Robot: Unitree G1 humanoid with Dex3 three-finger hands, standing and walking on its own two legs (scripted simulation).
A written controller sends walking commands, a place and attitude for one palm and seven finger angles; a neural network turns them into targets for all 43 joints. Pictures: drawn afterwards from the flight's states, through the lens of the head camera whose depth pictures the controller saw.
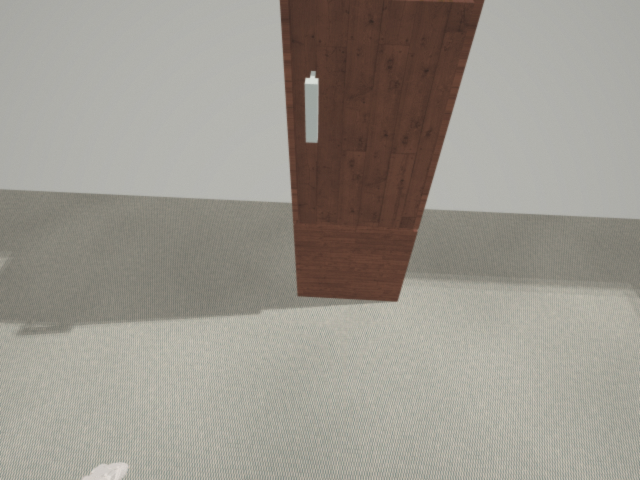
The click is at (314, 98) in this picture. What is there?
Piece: cupboard door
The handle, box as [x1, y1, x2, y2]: [305, 71, 318, 142]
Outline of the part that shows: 311,71 310,77 305,79 305,128 306,141 316,142 318,78 315,77 315,71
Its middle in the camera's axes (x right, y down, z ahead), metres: -0.02 -0.29 +0.84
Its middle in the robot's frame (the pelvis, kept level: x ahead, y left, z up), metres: +0.83 +0.06 +0.05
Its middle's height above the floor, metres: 0.82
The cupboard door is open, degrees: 0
